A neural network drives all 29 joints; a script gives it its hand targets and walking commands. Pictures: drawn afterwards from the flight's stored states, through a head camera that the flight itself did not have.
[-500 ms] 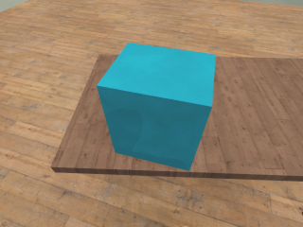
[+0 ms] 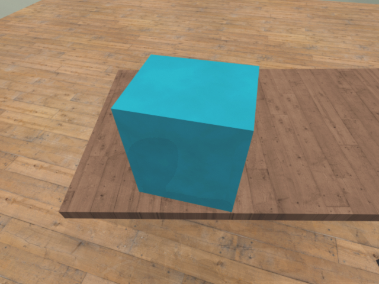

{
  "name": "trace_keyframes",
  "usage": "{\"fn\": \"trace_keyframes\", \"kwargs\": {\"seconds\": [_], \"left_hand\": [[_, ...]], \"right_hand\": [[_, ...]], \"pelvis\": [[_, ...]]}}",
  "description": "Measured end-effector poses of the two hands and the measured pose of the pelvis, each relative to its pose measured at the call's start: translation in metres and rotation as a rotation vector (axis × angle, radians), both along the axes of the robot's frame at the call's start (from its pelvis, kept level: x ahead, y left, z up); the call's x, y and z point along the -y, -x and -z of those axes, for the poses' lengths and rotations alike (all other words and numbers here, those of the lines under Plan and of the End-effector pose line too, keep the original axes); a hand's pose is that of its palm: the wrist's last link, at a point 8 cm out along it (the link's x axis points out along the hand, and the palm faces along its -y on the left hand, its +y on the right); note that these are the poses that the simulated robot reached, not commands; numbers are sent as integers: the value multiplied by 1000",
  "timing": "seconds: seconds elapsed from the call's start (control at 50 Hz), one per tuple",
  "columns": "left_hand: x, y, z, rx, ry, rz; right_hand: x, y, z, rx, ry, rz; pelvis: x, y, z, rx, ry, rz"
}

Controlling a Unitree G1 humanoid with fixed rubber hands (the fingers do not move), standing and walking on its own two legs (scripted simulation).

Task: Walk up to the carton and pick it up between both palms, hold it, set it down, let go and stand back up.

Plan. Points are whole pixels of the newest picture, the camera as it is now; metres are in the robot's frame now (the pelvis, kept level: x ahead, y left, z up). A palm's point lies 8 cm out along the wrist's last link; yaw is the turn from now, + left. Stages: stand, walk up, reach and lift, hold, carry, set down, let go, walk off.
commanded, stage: walk up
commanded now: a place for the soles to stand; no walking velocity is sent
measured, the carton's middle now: (192, 135) +0.47 +0.01 +0.05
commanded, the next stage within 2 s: reach and lift in 1.08 s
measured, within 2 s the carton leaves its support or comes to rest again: neither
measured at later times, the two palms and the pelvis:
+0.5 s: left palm out of the picture +0.08 +0.30 -0.10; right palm out of the picture +0.07 -0.30 -0.10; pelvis -0.01 +0.00 +0.00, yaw +0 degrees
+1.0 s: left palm out of the picture +0.07 +0.30 -0.10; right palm out of the picture +0.05 -0.30 -0.10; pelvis -0.02 +0.01 +0.00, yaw -2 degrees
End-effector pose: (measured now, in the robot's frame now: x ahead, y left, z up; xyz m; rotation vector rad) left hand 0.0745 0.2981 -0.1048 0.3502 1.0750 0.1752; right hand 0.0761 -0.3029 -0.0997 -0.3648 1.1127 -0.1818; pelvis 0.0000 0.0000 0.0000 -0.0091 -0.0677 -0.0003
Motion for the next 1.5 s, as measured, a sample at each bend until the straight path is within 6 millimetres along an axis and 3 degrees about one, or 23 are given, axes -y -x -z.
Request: {"fn": "trace_keyframes", "kwargs": {"seconds": [0.4,0.52,0.7,0.9,1.12,1.16,1.26,1.42,1.5], "left_hand": [[-6,-7,-3,41,-8,4],[-1,-2,-6,48,-15,7],[-9,-1,-5,55,-12,23],[-1,10,-5,16,-19,30],[-4,-2,-3,25,-8,44],[-3,-2,0,-55,-23,11],[13,-27,4,-166,-55,-32],[61,-108,-19,23,10,30],[66,-130,-27,100,55,22]], "right_hand": [[-6,0,-1,18,-4,-7],[-1,3,1,19,-11,1],[-9,18,-1,19,-15,16],[1,19,-1,23,-19,27],[-3,22,-2,11,-12,38],[0,18,1,32,-23,4],[7,3,15,82,-69,-45],[26,-20,14,145,-33,-49],[28,-38,2,237,10,-59]], "pelvis": [[-5,6,0,9,1,-2],[0,12,1,17,-6,2],[-9,21,0,27,-2,18],[0,21,0,23,-6,32],[-5,18,-1,17,1,40],[-2,16,1,11,-2,39],[9,10,9,4,-15,39],[27,-4,10,-17,-31,36],[30,-6,10,-21,-32,31]]}}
